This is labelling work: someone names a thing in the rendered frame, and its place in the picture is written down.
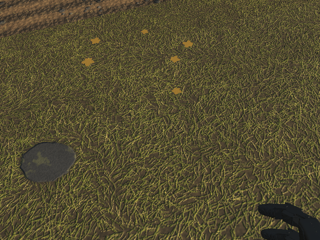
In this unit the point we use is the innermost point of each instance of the right robot hand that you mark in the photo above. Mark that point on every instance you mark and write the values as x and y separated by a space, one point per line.
308 227

